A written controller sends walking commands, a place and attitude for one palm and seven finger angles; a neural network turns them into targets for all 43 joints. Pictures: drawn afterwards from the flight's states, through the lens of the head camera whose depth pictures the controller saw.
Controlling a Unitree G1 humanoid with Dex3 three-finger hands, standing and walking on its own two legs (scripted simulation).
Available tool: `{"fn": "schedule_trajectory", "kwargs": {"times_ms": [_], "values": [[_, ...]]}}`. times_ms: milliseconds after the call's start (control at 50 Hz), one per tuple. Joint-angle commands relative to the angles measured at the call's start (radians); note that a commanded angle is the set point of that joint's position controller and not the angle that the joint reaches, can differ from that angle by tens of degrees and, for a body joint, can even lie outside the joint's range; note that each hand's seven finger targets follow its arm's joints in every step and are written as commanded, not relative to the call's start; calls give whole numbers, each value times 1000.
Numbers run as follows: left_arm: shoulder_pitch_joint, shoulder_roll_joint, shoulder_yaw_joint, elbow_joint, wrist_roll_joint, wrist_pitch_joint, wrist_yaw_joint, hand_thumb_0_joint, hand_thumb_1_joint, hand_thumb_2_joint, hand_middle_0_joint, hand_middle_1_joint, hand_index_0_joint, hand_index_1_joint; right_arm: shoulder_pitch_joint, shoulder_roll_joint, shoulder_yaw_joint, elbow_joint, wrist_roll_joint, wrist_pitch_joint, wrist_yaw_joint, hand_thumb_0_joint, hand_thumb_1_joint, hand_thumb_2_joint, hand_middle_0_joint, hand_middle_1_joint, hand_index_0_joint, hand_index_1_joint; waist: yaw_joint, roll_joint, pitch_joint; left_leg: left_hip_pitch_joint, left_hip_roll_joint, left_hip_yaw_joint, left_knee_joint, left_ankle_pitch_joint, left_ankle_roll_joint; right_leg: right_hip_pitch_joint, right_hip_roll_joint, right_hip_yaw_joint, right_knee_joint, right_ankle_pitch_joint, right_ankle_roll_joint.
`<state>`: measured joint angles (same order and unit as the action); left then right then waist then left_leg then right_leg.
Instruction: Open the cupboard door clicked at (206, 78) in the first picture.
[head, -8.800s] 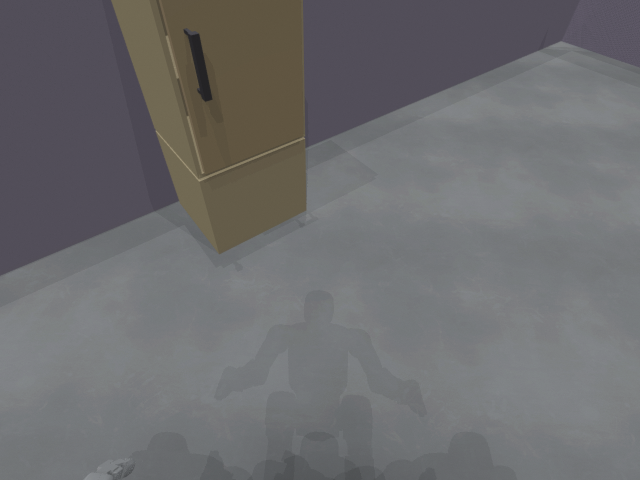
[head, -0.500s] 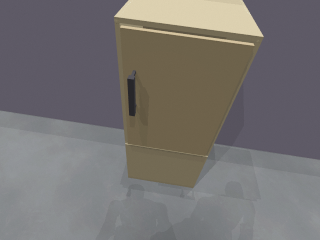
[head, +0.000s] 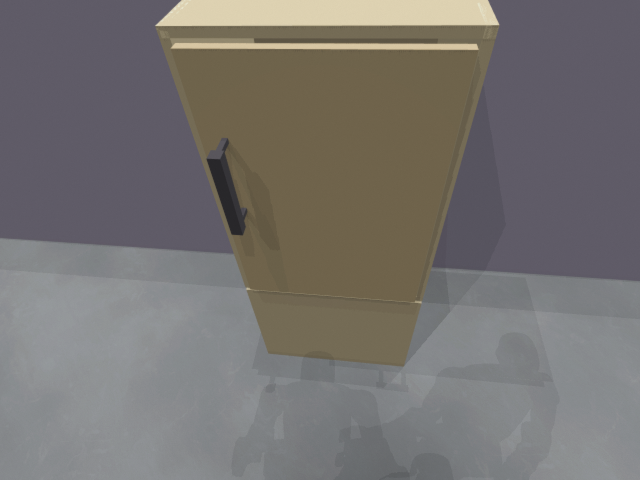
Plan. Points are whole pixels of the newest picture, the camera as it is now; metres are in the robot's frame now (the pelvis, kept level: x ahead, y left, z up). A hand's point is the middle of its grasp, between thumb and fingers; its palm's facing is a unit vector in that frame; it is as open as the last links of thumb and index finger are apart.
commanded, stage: look again from close up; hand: left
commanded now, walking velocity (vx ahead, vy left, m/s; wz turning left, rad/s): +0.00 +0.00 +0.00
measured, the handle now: (231, 188) +0.57 +0.18 +0.03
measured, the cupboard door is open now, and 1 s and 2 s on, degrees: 0 0 0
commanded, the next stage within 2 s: raise the hand with hooked fingers in 0.14 s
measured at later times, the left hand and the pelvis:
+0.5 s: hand (164, 426) +0.18 +0.19 +0.02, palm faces +0.10 -0.99 -0.03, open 7.8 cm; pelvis -0.06 +0.02 -0.02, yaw +1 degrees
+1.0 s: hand (138, 469) +0.15 +0.22 -0.02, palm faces -0.19 -0.98 -0.04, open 10.6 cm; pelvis -0.11 +0.05 -0.06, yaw +1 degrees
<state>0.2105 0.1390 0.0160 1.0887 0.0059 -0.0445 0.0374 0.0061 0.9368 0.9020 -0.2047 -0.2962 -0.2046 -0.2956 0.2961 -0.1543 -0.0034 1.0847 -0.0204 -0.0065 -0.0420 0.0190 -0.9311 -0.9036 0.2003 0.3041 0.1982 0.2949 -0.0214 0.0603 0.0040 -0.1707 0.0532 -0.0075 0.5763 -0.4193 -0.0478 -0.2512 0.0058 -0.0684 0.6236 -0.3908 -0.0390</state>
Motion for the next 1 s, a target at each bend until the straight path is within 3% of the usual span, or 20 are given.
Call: {"fn": "schedule_trajectory", "kwargs": {"times_ms": [0,200,220,240,260,280,300,320,360,420,460,480,520,580,620,680,740,800,920,980], "values": [[102,138,27,-20,6,1,11,0,900,900,-200,-300,-200,-300,98,-50,-13,-17,6,-19,-2,0,-900,-900,200,300,200,300,7,-115,-4,-47,18,23,-64,366,41,135,-146,108,-89,793,-24],[99,158,33,-42,9,12,5,0,900,900,-200,-300,-200,-300,47,-84,-16,-26,6,-11,-2,0,-900,-900,200,300,200,300,10,-74,8,-4,29,21,-101,351,46,106,-133,113,-142,578,-25],[255,189,46,14,5,-4,42,0,900,900,-200,-300,-200,-300,-111,-135,-40,-93,15,-4,11,0,-900,-900,200,300,200,300,105,-362,96,-223,6,65,177,131,27,157,-201,245,-207,1117,83],[-597,374,108,-1560,-194,-252,7,0,877,890,-202,-315,-202,-315,-110,-270,-50,-441,71,-203,-35,0,-900,-900,200,300,200,300,-45,10,-397,18,-59,32,-16,360,97,245,-155,204,-71,958,0],[-53,295,120,-1227,-108,-176,31,0,853,880,-203,-330,-203,-330,-115,-175,-28,-353,34,-284,-79,0,-900,-900,200,300,200,300,27,233,-401,116,-43,78,-101,633,107,216,-65,101,-13,705,-13],[-38,210,79,-1162,-137,-119,78,0,830,870,-205,-345,-205,-345,-128,-183,-33,-300,49,-303,-80,0,-900,-900,200,300,200,300,27,286,-290,94,-22,38,-82,626,75,87,-57,35,-56,473,-2],[190,16,-23,-1009,-153,-29,72,0,807,860,-207,-360,-207,-360,-95,-140,-30,-306,71,-309,-65,0,-900,-900,200,300,200,300,-1,153,-174,39,-10,8,-82,634,72,11,-46,3,-68,418,14],[35,23,-20,-1179,-186,-58,42,0,783,850,-208,-375,-208,-375,-123,-181,-40,-383,81,-325,-61,0,-900,-900,200,300,200,300,-14,57,-65,-22,-18,-5,-54,592,68,-27,-44,-6,-63,457,22],[72,90,71,-1122,-172,-153,-18,0,737,830,-212,-405,-212,-405,-83,-208,-72,-414,47,-344,-69,0,-900,-900,200,300,200,300,-42,-216,-106,-108,-48,17,49,491,81,-112,-30,-20,-23,497,44],[238,16,95,-839,-181,-297,-158,0,667,800,-217,-450,-217,-450,-106,-200,-76,-486,28,-338,-32,0,-900,-900,200,300,200,300,20,-371,-35,-369,-72,7,135,285,54,-250,-25,-22,81,297,50],[287,30,114,-832,-213,-431,-280,0,620,780,-220,-480,-220,-480,-141,-211,-88,-554,26,-342,-1,0,-900,-900,200,300,200,300,60,-337,-87,-483,-85,26,208,184,41,-282,-29,11,145,177,36],[318,69,155,-806,-226,-476,-353,0,597,770,-222,-495,-222,-495,-140,-224,-96,-591,27,-337,20,0,-900,-900,200,300,200,300,88,-200,-125,-482,-94,39,246,199,34,-261,-35,33,189,202,10],[215,159,180,-875,-239,-548,-474,0,550,750,-225,-525,-225,-525,-162,-237,-91,-658,36,-333,39,0,-900,-900,200,300,200,300,74,-79,-210,-532,-103,57,320,154,34,-308,-48,62,242,147,-4],[59,255,267,-1010,-286,-506,-493,0,480,720,-230,-570,-230,-570,-174,-242,-89,-751,50,-304,22,0,-900,-900,200,300,200,300,81,-81,-275,-619,-102,56,357,15,53,-369,-44,114,241,-112,7],[-55,231,263,-1129,-316,-489,-451,0,433,700,-233,-600,-233,-600,-172,-221,-75,-790,60,-297,9,0,-900,-900,200,300,200,300,61,-26,-276,-622,-90,41,352,-86,58,-416,-43,129,218,-281,14],[-270,245,226,-1375,-309,-512,-363,0,363,670,-238,-645,-238,-645,-143,-217,-54,-772,53,-297,-13,0,-900,-900,200,300,200,300,5,67,-311,-559,-66,-7,349,-116,68,-471,-15,90,278,-223,8],[-207,200,118,-1403,-242,-510,-326,0,293,640,-243,-690,-243,-690,-96,-227,-36,-737,44,-311,-24,0,-900,-900,200,300,200,300,-31,108,-298,-516,-52,-50,317,-115,73,-520,-2,35,315,-132,2],[-221,215,83,-1287,-221,-442,-359,0,223,610,-248,-735,-248,-735,-94,-249,-21,-707,52,-316,-36,0,-900,-900,200,300,200,300,-61,44,-235,-565,-48,-81,307,-169,70,-537,4,15,309,-150,11],[-51,301,253,-1115,-276,-205,-410,0,83,550,-258,-825,-258,-825,-113,-252,-18,-744,74,-291,-46,0,-900,-900,200,300,200,300,33,-50,-272,-585,-70,-63,223,-163,60,-400,-6,8,226,-183,19],[-76,326,329,-1192,-321,-203,-375,0,13,520,-263,-870,-263,-870,-127,-231,-10,-767,63,-284,-49,0,-900,-900,200,300,200,300,62,-72,-298,-568,-72,-53,214,-82,58,-337,-2,9,213,-159,15]]}}
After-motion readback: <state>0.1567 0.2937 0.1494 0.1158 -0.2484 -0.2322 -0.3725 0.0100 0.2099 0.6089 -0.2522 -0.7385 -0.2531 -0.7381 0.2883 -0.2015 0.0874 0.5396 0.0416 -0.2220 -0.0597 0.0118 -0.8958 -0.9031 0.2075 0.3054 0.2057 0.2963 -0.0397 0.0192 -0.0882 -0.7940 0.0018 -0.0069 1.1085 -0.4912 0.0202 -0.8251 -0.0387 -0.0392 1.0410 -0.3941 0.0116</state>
